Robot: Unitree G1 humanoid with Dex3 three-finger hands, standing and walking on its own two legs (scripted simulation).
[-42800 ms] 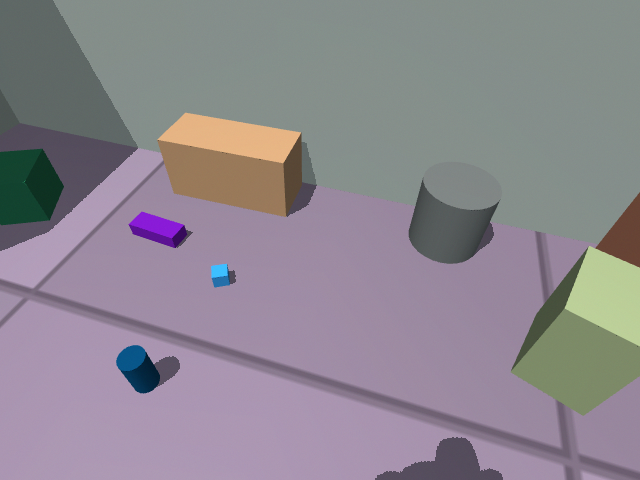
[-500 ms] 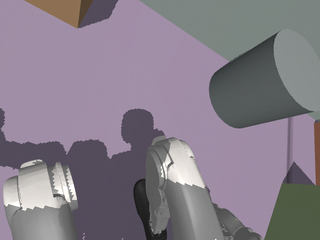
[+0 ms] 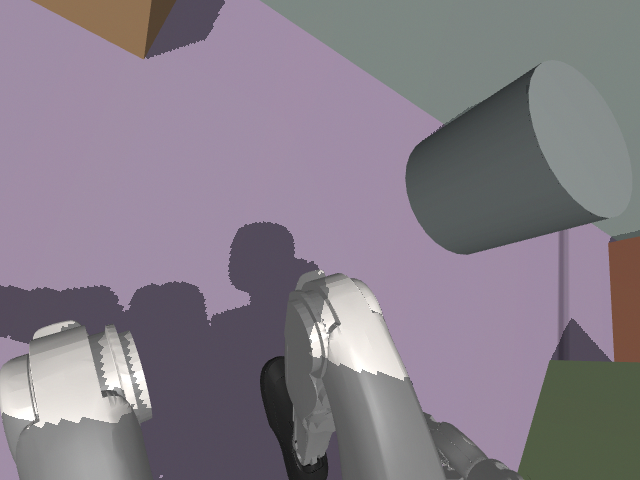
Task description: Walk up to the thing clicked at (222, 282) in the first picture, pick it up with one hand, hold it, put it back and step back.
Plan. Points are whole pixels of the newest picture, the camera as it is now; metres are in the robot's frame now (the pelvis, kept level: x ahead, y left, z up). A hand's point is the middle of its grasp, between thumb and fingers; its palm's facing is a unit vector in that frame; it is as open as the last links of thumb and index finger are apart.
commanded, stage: open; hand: left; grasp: from above
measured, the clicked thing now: out of the picture +0.40 +0.38 -0.26
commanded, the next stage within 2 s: withdraw in 0.72 s
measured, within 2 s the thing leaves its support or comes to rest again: neither
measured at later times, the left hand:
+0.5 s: hand out of the picture +0.39 +0.36 -0.22, palm faces -0.47 -0.10 -0.88, open 14.3 cm
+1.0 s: hand out of the picture +0.39 +0.36 -0.21, palm faces -0.42 -0.10 -0.90, open 14.0 cm
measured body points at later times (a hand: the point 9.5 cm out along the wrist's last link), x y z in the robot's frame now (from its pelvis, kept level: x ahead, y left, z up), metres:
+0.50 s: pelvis +0.00 +0.00 +0.00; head +0.23 +0.14 +0.36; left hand +0.41 +0.36 -0.17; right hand +0.11 -0.26 -0.07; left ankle +0.06 +0.13 -0.25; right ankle +0.11 -0.13 -0.25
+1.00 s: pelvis +0.00 +0.00 +0.00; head +0.23 +0.14 +0.36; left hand +0.41 +0.36 -0.16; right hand +0.10 -0.26 -0.07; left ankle +0.06 +0.13 -0.25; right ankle +0.11 -0.13 -0.25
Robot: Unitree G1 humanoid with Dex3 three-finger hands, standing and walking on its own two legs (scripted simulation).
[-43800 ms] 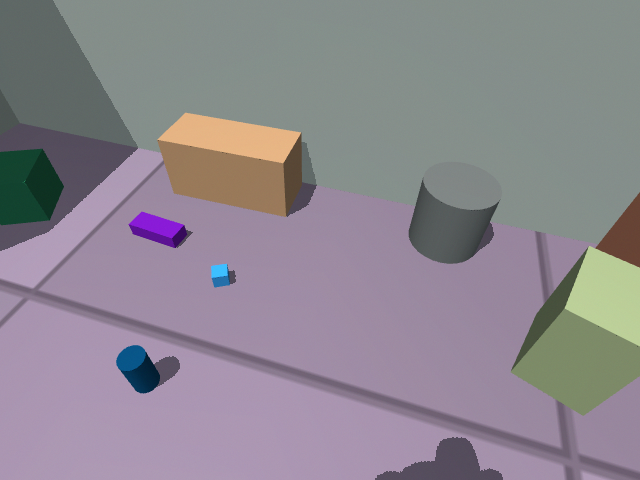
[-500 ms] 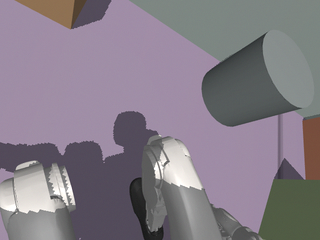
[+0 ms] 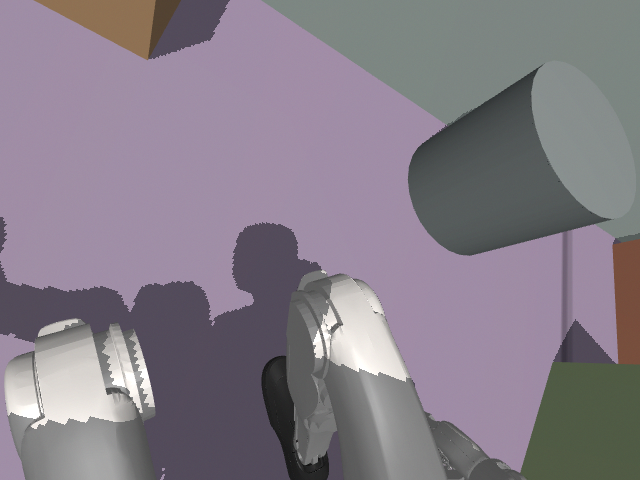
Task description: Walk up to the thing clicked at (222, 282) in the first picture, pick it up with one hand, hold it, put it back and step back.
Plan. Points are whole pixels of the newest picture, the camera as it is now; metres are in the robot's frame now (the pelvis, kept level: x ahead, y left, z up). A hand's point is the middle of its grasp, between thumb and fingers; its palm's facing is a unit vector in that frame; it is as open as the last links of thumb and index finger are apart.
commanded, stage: withdraw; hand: left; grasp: from above
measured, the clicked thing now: out of the picture +0.40 +0.38 -0.26
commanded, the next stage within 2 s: home in 0.82 s
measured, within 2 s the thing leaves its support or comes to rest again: neither
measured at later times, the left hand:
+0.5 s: hand out of the picture +0.38 +0.38 -0.05, palm faces -0.50 -0.14 -0.85, open 13.9 cm
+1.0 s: hand out of the picture +0.42 +0.37 -0.09, palm faces -0.35 -0.07 -0.93, open 13.4 cm
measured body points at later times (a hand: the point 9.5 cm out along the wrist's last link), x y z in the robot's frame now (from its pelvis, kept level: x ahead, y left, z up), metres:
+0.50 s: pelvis -0.01 -0.01 +0.07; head +0.20 +0.07 +0.47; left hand +0.41 +0.38 +0.00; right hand +0.11 -0.27 -0.04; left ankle +0.06 +0.13 -0.25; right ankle +0.11 -0.13 -0.25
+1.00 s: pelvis -0.01 -0.01 +0.04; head +0.20 +0.09 +0.43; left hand +0.43 +0.37 -0.04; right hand +0.09 -0.26 -0.07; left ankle +0.06 +0.13 -0.25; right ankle +0.11 -0.13 -0.25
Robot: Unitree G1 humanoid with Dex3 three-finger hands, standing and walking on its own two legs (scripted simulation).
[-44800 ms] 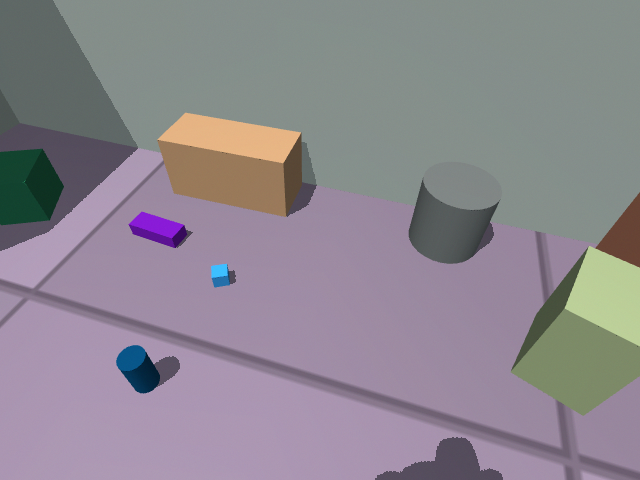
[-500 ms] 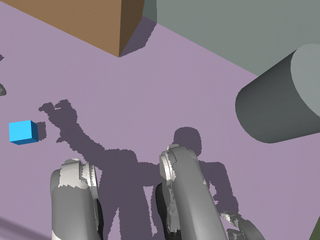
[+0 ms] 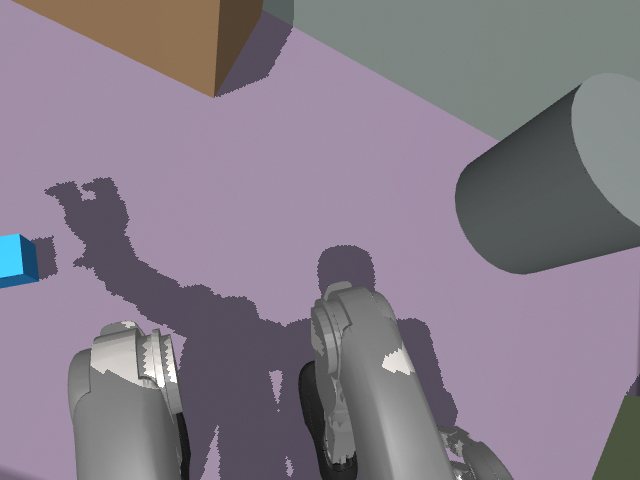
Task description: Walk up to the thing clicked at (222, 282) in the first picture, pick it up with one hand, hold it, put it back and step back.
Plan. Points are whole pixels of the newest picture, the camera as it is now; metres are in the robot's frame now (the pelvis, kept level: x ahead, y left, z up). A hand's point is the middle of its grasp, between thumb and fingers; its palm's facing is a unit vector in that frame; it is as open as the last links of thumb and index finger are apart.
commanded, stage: home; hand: left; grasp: from above
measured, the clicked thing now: (5, 262) +0.45 +0.35 -0.30
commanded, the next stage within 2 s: none
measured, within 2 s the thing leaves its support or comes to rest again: neither
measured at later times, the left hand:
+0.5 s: hand out of the picture +0.32 +0.30 +0.04, palm faces -0.27 -0.61 -0.74, open 8.0 cm
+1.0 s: hand out of the picture +0.24 +0.23 +0.25, palm faces +0.15 -0.94 -0.29, open 7.4 cm
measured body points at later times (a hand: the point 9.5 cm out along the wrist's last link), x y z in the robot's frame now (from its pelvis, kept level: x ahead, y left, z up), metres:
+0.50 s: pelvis +0.00 +0.00 +0.15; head +0.17 +0.06 +0.56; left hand +0.33 +0.33 +0.08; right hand +0.19 -0.25 +0.04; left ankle +0.08 +0.13 -0.30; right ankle +0.11 -0.13 -0.30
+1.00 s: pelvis +0.06 +0.00 +0.33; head +0.12 +0.04 +0.77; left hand +0.23 +0.28 +0.27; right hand +0.25 -0.20 +0.25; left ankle +0.08 +0.13 -0.30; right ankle +0.11 -0.13 -0.30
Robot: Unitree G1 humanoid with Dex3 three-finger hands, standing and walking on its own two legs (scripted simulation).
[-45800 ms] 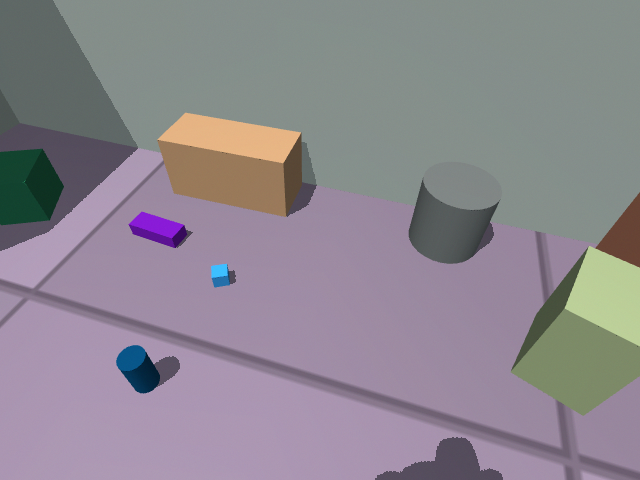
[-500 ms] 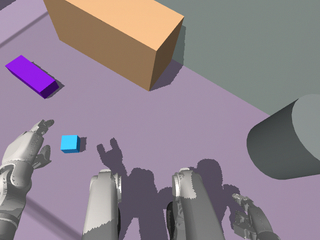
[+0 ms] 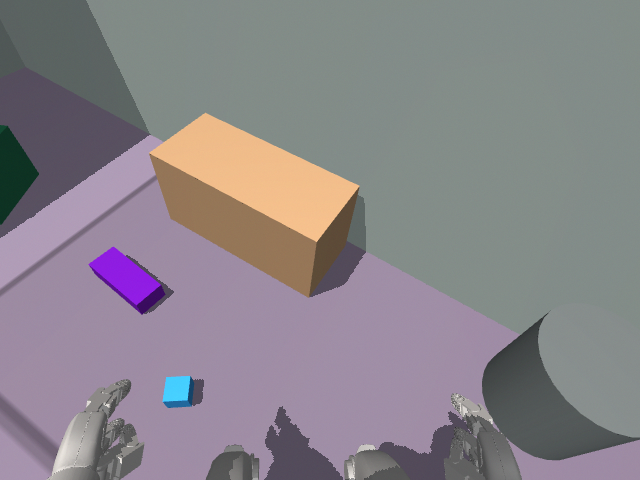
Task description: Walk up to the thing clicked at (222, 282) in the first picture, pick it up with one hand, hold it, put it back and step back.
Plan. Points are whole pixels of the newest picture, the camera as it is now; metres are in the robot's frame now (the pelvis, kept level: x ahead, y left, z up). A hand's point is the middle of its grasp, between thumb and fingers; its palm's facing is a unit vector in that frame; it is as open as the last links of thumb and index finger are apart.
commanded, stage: home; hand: left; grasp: from above
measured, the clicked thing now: (179, 391) +0.44 +0.29 -0.63
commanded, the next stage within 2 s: none
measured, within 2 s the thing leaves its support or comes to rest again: neither
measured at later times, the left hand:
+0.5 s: hand (132, 463) +0.19 +0.18 +0.01, palm faces +0.08 -0.98 -0.20, open 7.5 cm
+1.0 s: hand (138, 464) +0.19 +0.17 +0.01, palm faces +0.07 -0.98 -0.20, open 7.9 cm
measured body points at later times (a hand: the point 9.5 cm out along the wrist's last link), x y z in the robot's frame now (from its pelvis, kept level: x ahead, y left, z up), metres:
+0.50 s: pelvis +0.03 -0.01 +0.06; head +0.04 +0.00 +0.51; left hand +0.18 +0.23 +0.03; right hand +0.21 -0.24 +0.00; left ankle +0.04 +0.12 -0.62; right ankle +0.03 -0.14 -0.62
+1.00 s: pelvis +0.03 -0.01 +0.06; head +0.04 -0.01 +0.51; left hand +0.18 +0.22 +0.03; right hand +0.19 -0.25 -0.01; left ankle +0.04 +0.12 -0.62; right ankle +0.03 -0.14 -0.62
